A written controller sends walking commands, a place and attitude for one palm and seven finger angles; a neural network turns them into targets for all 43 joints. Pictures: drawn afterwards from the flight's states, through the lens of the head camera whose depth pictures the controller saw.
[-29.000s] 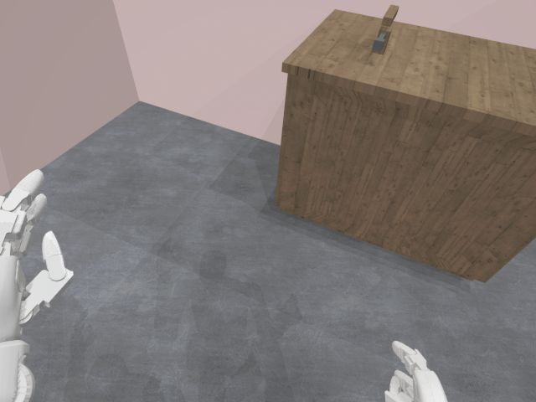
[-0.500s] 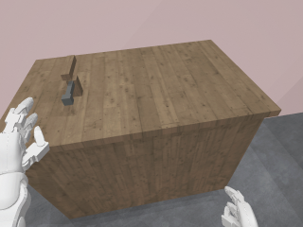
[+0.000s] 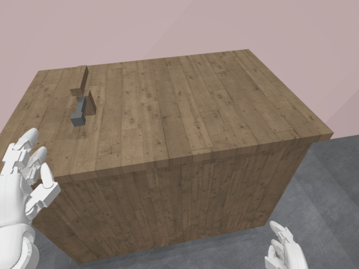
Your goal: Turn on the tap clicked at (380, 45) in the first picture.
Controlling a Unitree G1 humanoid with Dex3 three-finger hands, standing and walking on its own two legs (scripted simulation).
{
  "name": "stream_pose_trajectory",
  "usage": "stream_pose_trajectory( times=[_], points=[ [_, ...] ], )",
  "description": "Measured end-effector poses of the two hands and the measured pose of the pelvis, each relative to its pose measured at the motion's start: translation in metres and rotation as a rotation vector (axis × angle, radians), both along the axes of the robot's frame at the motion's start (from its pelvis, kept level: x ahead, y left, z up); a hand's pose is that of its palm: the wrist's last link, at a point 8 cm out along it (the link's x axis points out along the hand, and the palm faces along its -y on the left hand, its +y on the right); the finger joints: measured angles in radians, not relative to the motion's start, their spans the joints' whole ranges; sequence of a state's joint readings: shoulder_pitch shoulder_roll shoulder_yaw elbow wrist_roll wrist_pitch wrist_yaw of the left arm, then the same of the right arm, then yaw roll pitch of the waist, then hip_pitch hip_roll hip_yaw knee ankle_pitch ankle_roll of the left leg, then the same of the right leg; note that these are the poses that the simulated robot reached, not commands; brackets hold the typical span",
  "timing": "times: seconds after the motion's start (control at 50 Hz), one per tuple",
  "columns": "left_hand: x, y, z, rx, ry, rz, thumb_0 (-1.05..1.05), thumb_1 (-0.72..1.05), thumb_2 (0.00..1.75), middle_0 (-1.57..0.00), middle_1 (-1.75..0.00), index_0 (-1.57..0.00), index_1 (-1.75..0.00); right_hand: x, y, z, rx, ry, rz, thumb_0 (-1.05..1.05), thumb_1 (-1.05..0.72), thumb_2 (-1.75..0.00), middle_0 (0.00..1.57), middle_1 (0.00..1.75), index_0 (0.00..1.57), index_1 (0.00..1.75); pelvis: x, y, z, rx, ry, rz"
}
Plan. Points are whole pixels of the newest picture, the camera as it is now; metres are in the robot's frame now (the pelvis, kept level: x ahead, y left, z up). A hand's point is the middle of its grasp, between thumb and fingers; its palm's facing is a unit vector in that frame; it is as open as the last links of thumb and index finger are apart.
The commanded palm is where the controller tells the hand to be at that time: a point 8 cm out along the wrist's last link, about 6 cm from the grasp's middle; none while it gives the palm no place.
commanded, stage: turn the palm inward beside the body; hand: left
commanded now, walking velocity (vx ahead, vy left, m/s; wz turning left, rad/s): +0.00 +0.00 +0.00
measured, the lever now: (78, 119) +0.43 +0.35 +0.11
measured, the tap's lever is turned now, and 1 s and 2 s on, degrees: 0 0 0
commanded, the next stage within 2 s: reach beside the lever's end, fingers flat in 1.10 s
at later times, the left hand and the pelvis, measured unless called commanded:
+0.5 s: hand (47, 198) +0.17 +0.25 +0.16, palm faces +0.49 -0.86 -0.11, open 7.5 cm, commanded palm +0.12 +0.29 +0.17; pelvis -0.01 +0.02 +0.00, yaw +0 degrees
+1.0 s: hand (60, 198) +0.17 +0.23 +0.16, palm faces +0.50 -0.86 -0.09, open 7.5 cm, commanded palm +0.12 +0.27 +0.17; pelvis -0.01 +0.00 +0.01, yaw +0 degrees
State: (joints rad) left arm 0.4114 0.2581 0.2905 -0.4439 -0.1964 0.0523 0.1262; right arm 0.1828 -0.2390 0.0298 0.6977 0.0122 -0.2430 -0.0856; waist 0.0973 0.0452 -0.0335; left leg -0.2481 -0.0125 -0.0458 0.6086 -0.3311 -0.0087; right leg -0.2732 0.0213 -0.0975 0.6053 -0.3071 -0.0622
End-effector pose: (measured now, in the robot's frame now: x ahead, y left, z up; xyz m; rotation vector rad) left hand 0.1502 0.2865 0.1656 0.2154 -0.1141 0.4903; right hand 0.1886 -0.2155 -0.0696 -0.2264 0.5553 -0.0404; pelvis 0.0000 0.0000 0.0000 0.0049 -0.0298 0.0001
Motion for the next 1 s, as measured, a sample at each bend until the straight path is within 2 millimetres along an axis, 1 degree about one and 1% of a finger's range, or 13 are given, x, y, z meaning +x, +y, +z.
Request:
stream_pose_trajectory(
  times=[0.18, 0.26, 0.36, 0.52, 0.68, 1.0],
  points=[
    [-0.011, 0.004, -0.001, -0.041, 0.007, 0.011, 0.02, 0.89, 0.9, -0.21, -0.31, -0.2, -0.3, -0.006, 0.028, 0.007, 0.034, -0.035, 0.026, 0.01, -0.9, -0.9, 0.21, 0.3, 0.2, 0.3, -0.01, 0.01, 0.001, -0.006, -0.024, -0.006],
    [-0.016, 0.006, -0.003, -0.06, 0.012, 0.028, 0.02, 0.89, 0.9, -0.21, -0.31, -0.2, -0.3, -0.007, 0.034, 0.008, 0.031, -0.035, 0.039, 0.01, -0.9, -0.9, 0.21, 0.3, 0.2, 0.3, -0.013, 0.014, 0.002, -0.009, -0.036, -0.004],
    [-0.021, 0.005, -0.005, -0.077, 0.025, 0.029, 0.02, 0.89, 0.9, -0.21, -0.31, -0.2, -0.3, -0.008, 0.038, 0.011, 0.022, -0.04, 0.048, 0.01, -0.9, -0.9, 0.21, 0.3, 0.21, 0.3, -0.015, 0.016, 0.003, -0.009, -0.045, -0.002],
    [-0.025, 0.0, -0.004, -0.099, 0.026, 0.023, 0.02, 0.89, 0.9, -0.21, -0.31, -0.2, -0.3, -0.004, 0.037, 0.015, 0.018, -0.057, 0.049, 0.01, -0.9, -0.9, 0.21, 0.3, 0.21, 0.3, -0.015, 0.016, 0.004, -0.009, -0.053, -0.002],
    [-0.026, -0.004, -0.003, -0.123, 0.031, 0.038, 0.02, 0.89, 0.9, -0.21, -0.31, -0.2, -0.3, 0.0, 0.033, 0.017, 0.021, -0.061, 0.049, 0.01, -0.9, -0.9, 0.21, 0.3, 0.2, 0.3, -0.014, 0.012, 0.005, -0.008, -0.059, 0.003],
    [-0.021, -0.022, -0.003, -0.131, 0.052, 0.033, 0.02, 0.89, 0.9, -0.21, -0.31, -0.2, -0.3, 0.005, 0.016, 0.014, 0.032, -0.058, 0.042, 0.01, -0.9, -0.9, 0.21, 0.3, 0.2, 0.3, -0.009, -0.004, 0.005, -0.006, -0.056, 0.005]
  ],
)
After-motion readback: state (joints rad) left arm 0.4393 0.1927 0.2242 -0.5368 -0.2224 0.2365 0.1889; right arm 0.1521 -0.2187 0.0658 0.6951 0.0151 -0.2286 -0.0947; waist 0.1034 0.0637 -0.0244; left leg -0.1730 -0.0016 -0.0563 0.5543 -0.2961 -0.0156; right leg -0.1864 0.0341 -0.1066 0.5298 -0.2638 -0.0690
